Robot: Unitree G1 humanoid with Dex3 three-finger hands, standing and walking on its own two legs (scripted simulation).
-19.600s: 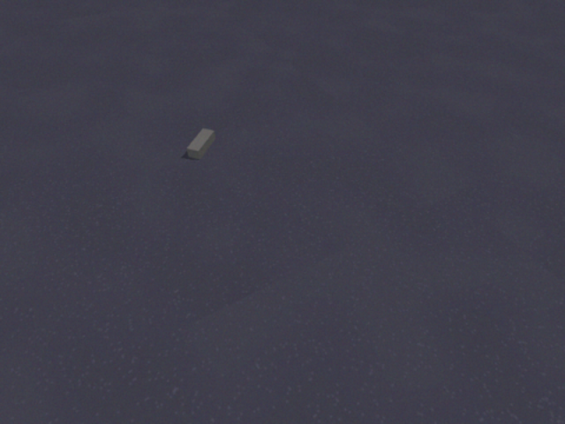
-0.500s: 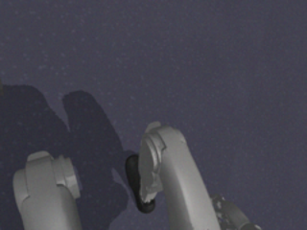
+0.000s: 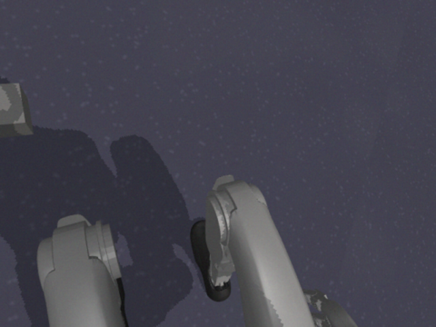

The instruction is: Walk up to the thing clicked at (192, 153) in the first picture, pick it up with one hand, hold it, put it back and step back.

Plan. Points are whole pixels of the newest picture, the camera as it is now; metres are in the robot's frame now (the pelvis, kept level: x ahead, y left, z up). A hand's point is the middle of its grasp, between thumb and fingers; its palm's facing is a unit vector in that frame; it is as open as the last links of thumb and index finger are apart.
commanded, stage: lift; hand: left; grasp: from above
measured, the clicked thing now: out of the picture +0.51 +0.33 -0.20
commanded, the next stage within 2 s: hold in 1.60 s
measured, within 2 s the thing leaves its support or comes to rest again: neither
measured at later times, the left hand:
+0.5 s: hand out of the picture +0.43 +0.34 -0.05, palm faces -0.47 -0.10 -0.87, open 10.0 cm
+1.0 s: hand out of the picture +0.36 +0.29 +0.17, palm faces -0.44 -0.12 -0.89, open 9.8 cm
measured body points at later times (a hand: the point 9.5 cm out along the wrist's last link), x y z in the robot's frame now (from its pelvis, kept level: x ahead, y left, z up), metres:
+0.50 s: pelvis +0.00 +0.00 +0.07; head +0.22 +0.09 +0.46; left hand +0.45 +0.34 +0.00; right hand +0.10 -0.27 -0.03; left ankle +0.08 +0.12 -0.31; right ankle +0.13 -0.13 -0.31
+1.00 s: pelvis +0.02 +0.00 +0.25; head +0.14 +0.03 +0.68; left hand +0.38 +0.29 +0.22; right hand +0.15 -0.25 +0.13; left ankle +0.08 +0.12 -0.31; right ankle +0.12 -0.13 -0.31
